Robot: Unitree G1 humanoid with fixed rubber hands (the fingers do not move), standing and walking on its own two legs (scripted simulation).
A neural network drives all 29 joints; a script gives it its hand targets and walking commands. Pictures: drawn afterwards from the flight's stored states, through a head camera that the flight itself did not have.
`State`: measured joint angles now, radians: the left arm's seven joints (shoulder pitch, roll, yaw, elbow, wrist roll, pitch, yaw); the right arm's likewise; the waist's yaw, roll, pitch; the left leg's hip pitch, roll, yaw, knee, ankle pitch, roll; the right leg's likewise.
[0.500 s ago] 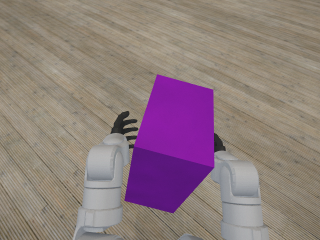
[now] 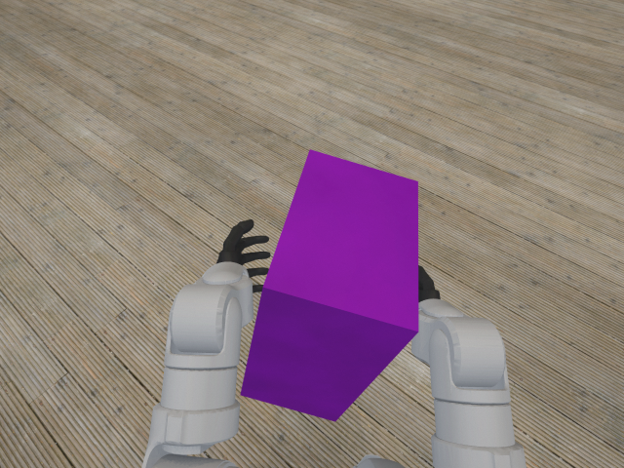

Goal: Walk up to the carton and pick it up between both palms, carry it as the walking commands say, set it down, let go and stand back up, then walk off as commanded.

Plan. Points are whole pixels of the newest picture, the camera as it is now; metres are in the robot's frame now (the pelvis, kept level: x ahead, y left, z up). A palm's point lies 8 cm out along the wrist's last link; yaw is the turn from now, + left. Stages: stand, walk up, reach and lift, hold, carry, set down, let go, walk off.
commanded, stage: carry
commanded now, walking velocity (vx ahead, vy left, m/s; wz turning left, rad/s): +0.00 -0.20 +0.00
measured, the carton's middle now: (323, 295) +0.33 -0.01 +0.02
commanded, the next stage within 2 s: none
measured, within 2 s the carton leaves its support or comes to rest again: neither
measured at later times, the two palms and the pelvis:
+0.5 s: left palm (346, 373) +0.20 -0.02 +0.09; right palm (578, 411) +0.17 -0.26 +0.07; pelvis -0.11 -0.14 +0.00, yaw +1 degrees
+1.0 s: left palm out of the picture +0.10 -0.17 +0.09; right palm out of the picture +0.07 -0.40 +0.06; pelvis -0.21 -0.28 +0.00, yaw +0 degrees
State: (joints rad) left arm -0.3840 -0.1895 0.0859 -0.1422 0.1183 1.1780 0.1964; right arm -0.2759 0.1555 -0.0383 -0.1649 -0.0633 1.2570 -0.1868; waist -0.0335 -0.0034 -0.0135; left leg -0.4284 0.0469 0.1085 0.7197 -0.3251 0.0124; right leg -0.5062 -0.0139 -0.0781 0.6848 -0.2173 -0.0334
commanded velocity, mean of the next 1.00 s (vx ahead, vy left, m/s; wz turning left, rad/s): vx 0.00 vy -0.16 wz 0.00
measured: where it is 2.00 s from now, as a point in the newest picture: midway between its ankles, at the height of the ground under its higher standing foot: outside the picture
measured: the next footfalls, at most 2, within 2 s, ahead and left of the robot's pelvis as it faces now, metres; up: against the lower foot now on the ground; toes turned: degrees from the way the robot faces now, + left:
right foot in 0.22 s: +0.04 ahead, -0.21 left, +0.00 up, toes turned -5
left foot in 0.48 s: -0.07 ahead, -0.05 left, +0.00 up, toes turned +7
